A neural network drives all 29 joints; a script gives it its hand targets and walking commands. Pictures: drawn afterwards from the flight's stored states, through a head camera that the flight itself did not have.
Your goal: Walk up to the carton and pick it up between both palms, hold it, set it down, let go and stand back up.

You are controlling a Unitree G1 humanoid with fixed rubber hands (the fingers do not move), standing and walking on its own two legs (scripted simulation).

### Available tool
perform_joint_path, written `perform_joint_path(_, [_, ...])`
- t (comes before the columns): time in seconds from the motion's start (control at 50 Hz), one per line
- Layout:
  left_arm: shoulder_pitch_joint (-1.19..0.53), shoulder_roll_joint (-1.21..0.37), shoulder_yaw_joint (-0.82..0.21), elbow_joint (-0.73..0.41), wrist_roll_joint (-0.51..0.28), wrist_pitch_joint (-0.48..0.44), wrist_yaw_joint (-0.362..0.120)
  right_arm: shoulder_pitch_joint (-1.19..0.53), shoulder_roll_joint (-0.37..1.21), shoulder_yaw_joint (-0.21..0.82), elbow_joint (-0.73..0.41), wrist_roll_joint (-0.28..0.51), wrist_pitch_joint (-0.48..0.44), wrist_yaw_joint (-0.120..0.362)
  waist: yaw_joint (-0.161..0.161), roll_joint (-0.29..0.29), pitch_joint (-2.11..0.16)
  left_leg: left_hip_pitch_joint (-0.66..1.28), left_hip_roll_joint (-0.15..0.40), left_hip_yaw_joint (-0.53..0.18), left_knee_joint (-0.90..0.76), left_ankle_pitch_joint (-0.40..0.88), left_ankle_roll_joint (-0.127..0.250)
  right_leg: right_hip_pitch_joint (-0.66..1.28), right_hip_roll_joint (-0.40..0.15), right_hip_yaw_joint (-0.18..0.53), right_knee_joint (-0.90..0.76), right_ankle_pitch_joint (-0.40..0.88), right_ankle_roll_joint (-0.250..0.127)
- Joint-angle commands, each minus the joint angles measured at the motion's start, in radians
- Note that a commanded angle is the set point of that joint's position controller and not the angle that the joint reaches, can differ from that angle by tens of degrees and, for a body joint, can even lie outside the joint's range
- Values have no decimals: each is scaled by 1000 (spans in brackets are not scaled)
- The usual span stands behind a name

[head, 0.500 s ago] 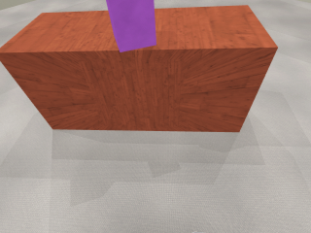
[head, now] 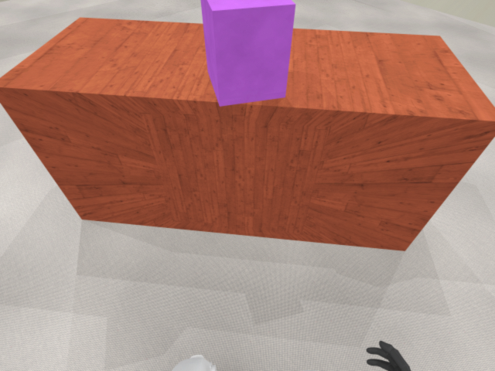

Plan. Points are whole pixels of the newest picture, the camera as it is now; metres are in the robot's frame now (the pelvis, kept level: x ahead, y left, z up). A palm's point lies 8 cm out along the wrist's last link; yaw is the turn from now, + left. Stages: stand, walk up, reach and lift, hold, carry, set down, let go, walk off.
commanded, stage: walk up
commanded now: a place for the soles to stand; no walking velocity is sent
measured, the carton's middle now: (244, 43) +0.93 +0.03 +0.10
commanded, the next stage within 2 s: none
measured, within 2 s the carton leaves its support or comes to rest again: neither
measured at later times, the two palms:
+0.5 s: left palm (85, 348) +0.18 +0.27 -0.06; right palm (390, 334) +0.22 -0.24 -0.11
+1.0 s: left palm (112, 216) +0.46 +0.32 -0.09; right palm (339, 279) +0.33 -0.17 -0.12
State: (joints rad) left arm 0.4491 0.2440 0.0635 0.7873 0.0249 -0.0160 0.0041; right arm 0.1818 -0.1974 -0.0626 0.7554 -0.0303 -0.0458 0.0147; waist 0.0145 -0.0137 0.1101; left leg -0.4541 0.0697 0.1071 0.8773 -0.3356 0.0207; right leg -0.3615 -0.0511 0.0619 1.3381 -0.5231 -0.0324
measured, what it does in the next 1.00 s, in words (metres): walks ahead: right foot, then left foot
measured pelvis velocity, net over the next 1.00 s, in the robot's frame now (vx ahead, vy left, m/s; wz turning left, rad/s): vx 0.32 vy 0.09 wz -0.15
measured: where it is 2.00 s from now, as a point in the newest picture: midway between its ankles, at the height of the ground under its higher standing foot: (216, 316)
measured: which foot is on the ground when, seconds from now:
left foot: down 0.00-0.22, up 0.24-0.64, down 0.66-1.00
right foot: up 0.00-0.18, down 0.20-0.66, up 0.68-1.00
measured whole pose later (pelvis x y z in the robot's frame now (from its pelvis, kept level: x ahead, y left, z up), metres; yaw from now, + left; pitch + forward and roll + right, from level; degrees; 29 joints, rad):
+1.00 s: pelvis +0.32 +0.09 +0.00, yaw -9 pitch -5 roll +2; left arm 0.30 0.25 0.05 0.64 0.03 -0.03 -0.02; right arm 0.31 -0.25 -0.03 0.77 -0.03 0.00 0.00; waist -0.03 -0.02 0.13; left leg -0.33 0.08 0.19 0.88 -0.45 0.02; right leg -0.50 -0.05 -0.05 0.95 -0.39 -0.01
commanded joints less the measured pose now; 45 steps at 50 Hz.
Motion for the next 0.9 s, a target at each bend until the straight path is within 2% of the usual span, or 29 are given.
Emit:
perform_joint_path(0.0, [21,76,12,-148,25,-32,1,99,-208,-40,-38,17,-16,-25,-45,106,23,83,333,-492,-602,-251,266,-273,-49,33,27,4,5])
perform_joint_path(0.04, [68,64,16,-148,4,-23,-12,57,-223,-37,-32,0,-19,-20,-9,226,-3,17,307,-361,-601,-260,256,-175,-61,-4,-60,45,23])
perform_joint_path(0.08, [-17,77,27,-179,-2,-21,-17,50,-218,-34,-25,-8,-20,-23,-24,183,35,40,310,-335,-605,-280,261,-216,-69,-31,-205,27,34])
perform_joint_path(0.12, [5,104,32,-179,-2,-24,-23,23,-257,-36,-18,-2,-18,-26,15,191,20,-55,335,-318,-578,-360,239,-72,-79,-28,-335,59,4])
perform_joint_path(0.14, [26,88,29,-186,-3,-29,-25,15,-252,-24,-24,-7,-9,-23,13,154,0,-90,303,-254,-538,-379,211,21,-40,-86,-442,112,4])
perform_joint_path(0.16, [120,86,44,-162,-6,-36,-22,-67,-229,-18,-42,-5,4,-15,82,146,9,-164,248,-153,-451,-464,169,182,-9,-144,-555,225,8])
perform_joint_path(0.18, [194,116,58,-132,10,-50,-13,-32,-193,2,-28,-10,19,-10,105,62,-24,-281,173,-85,-280,-503,124,350,41,-134,-591,239,3])
perform_joint_path(0.2, [288,160,74,-118,18,-54,-5,-15,-142,26,-48,-19,32,-5,152,-77,-49,-374,95,-1,1,-541,78,420,-17,17,-655,17,-26])
perform_joint_path(0.22, [310,277,96,-146,8,-54,7,-1,-109,30,-111,2,42,10,156,-318,-64,-476,-50,29,374,-433,5,326,-351,703,-1088,-416,-145])
perform_joint_path(0.24, [218,275,92,-162,-35,-46,30,-27,-161,11,-125,-22,56,14,111,-152,39,-507,-2,-159,509,-320,-19,244,-448,949,-1262,-583,-179])
perform_joint_path(0.28, [87,243,66,-196,-2,-59,52,-6,-201,3,-101,-17,74,20,61,-87,105,-508,46,-158,565,-112,-51,210,-399,665,-1160,-362,-152])
perform_joint_path(0.34, [-17,187,52,-187,19,-77,66,85,-197,-23,-82,-31,69,36,25,-115,20,-348,66,-182,504,-74,-77,183,-349,415,-1085,-169,-217])
perform_joint_path(0.38, [13,175,41,-179,25,-90,61,71,-164,-10,-85,-20,71,46,35,-184,35,-346,70,-174,427,-41,-86,205,-308,309,-1062,12,-203])
perform_joint_path(0.46, [52,171,38,-149,29,-88,48,17,-133,-1,-112,-16,62,52,35,-160,57,-326,56,-116,220,31,-77,241,-272,159,-1011,391,-209])
perform_joint_path(0.5, [40,211,56,-157,36,-93,42,-22,-116,4,-130,4,51,54,32,-228,23,-222,83,-120,63,78,-60,220,-254,73,-976,402,-191])
perform_joint_path(0.52, [36,213,53,-161,33,-88,32,6,-118,4,-112,-2,40,58,29,-177,23,-157,50,-70,15,40,-56,192,-243,38,-957,389,-189])
perform_joint_path(0.56, [19,209,55,-162,24,-77,23,27,-118,-10,-128,-3,36,68,10,-192,-17,40,16,-30,-46,53,-23,101,-265,26,-955,336,-186])
perform_joint_path(0.58, [-9,214,54,-165,24,-63,24,37,-122,-16,-130,0,33,67,-5,-192,6,120,-6,4,-101,45,-15,49,-250,-24,-905,306,-169])
perform_joint_path(0.6, [-59,228,61,-169,27,-51,18,155,-152,-36,-116,2,24,54,-69,-182,-38,259,-18,45,-176,99,-16,-26,-216,-75,-815,252,-147])
perform_joint_path(0.62, [-9,171,41,-171,23,-42,14,285,-217,-64,-80,-9,9,44,-119,7,-94,458,-68,47,-208,56,-11,-105,-150,-113,-576,288,-114])
perform_joint_path(0.64, [10,110,13,-183,25,-44,6,364,-274,-80,-72,-19,-2,36,-166,175,-164,489,43,-162,-301,-88,34,-164,-80,-161,-286,227,-68])
perform_joint_path(0.66, [54,72,3,-220,3,-39,-3,356,-348,-92,-102,-20,-2,20,-145,322,-227,537,287,-669,-556,-284,146,-317,44,-103,-61,-75,-15])
perform_joint_path(0.68, [-10,131,25,-244,-7,-26,0,325,-397,-107,-103,11,14,4,-160,254,-238,475,346,-829,-670,-494,199,-352,51,35,56,-72,-9])
perform_joint_path(0.72, [-56,105,15,-243,12,-26,11,195,-312,-76,-119,17,18,-13,-97,168,4,276,346,-741,-653,-450,231,-434,-4,31,121,29,6])
perform_joint_path(0.74, [-30,100,12,-223,21,-29,12,179,-294,-71,-117,13,10,-14,-57,143,-5,221,331,-626,-603,-346,187,-387,-33,47,70,49,1])
perform_joint_path(0.76, [19,108,17,-217,23,-27,12,126,-274,-55,-132,14,6,-15,-48,216,-38,220,327,-545,-576,-277,216,-352,-55,22,37,41,23])
perform_joint_path(0.82, [-1,121,26,-207,32,-21,5,134,-249,-35,-99,6,2,-13,-40,220,-27,100,320,-532,-591,-278,226,-298,-52,15,-12,83,41])
perform_joint_path(0.84, [-22,100,21,-221,14,-16,0,116,-251,-33,-105,-2,-3,-14,-43,251,-2,86,325,-452,-599,-296,271,-305,-57,-6,-66,62,47])
perform_joint_path(0.88, [-60,117,17,-225,14,-18,-11,126,-262,-27,-77,-8,3,-23,-36,186,26,26,321,-428,-606,-333,265,-250,-56,-25,-187,54,41])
